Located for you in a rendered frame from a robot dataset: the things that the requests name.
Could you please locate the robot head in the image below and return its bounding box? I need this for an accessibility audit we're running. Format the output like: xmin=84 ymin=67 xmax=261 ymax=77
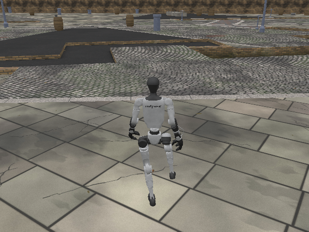
xmin=145 ymin=77 xmax=162 ymax=101

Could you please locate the robot right hand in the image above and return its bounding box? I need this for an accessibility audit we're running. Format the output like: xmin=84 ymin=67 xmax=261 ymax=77
xmin=172 ymin=139 xmax=183 ymax=151

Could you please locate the robot left hand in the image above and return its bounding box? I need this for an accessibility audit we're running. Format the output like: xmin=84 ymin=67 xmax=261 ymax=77
xmin=129 ymin=131 xmax=140 ymax=140

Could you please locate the robot left upper arm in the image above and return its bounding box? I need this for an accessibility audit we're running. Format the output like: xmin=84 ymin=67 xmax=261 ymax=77
xmin=131 ymin=98 xmax=143 ymax=124

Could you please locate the robot right upper arm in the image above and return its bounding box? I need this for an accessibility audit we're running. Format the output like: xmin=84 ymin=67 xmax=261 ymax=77
xmin=164 ymin=98 xmax=175 ymax=125

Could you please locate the left robot thigh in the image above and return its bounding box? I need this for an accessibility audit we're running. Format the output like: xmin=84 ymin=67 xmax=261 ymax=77
xmin=138 ymin=135 xmax=153 ymax=174

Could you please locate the robot left forearm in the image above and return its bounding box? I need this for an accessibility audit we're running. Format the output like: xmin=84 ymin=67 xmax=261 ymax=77
xmin=129 ymin=118 xmax=136 ymax=133

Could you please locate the robot right forearm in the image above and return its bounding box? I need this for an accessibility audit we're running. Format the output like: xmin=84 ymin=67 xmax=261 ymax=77
xmin=171 ymin=118 xmax=182 ymax=141

